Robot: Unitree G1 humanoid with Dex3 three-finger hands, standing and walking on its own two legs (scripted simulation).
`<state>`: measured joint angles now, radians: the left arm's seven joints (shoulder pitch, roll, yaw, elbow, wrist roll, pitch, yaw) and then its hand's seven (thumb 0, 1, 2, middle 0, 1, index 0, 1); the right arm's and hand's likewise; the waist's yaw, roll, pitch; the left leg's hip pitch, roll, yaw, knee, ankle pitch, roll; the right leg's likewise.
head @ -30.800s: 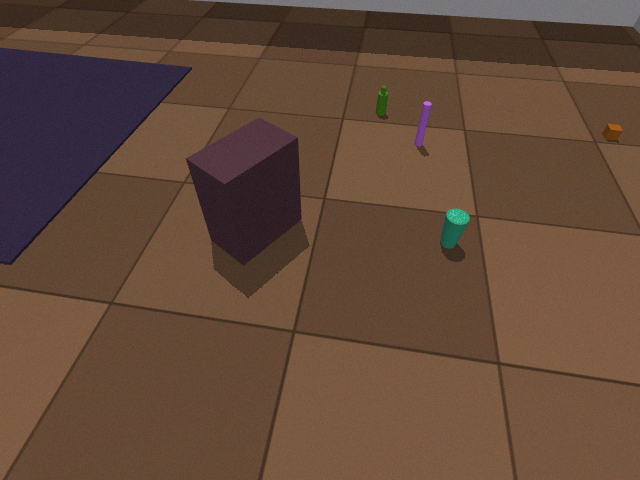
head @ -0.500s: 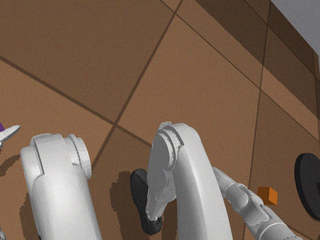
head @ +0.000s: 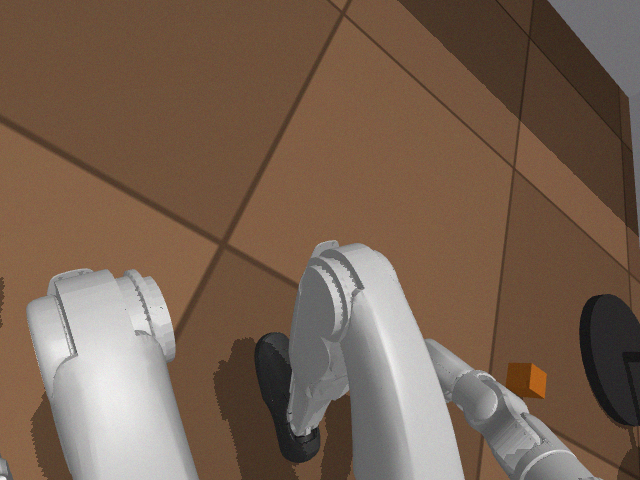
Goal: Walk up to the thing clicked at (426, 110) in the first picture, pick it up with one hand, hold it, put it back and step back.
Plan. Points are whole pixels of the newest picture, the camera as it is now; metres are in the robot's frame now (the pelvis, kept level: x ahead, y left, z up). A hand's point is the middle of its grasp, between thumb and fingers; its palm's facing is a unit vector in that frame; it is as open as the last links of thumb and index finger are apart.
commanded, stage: settle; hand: left
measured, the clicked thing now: out of the picture +0.38 +0.31 -0.16
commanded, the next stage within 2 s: lift in 1.82 s
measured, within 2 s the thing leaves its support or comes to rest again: leaves its support in 0.22 s
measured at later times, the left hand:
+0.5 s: hand out of the picture +0.36 +0.31 -0.08, palm faces +0.36 -0.93 -0.03, open 5.4 cm
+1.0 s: hand out of the picture +0.36 +0.30 +0.01, palm faces +0.33 -0.94 -0.07, open 5.3 cm
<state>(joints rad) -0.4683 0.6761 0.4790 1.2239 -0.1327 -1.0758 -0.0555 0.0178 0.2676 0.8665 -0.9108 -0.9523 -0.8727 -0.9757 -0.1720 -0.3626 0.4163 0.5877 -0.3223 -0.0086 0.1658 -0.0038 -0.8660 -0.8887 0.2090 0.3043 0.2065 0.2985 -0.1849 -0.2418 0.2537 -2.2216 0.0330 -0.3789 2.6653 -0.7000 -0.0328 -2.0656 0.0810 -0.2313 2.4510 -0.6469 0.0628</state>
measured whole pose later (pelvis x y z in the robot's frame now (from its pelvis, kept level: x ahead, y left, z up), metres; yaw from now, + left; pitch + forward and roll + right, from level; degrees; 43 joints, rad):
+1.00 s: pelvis +0.02 -0.02 +0.06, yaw +8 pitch +29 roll -7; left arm -0.36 0.41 0.38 0.70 -0.19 -0.63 -0.19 0.04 0.21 1.09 -1.03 -1.11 -0.99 -1.14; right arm 0.01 -0.29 0.08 0.66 -0.08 0.04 0.09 0.00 -0.88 -0.89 0.21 0.30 0.20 0.30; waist -0.07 -0.02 -0.06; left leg -2.23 0.05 -0.17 2.40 -0.69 -0.03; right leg -2.14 0.01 -0.10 2.33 -0.71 0.01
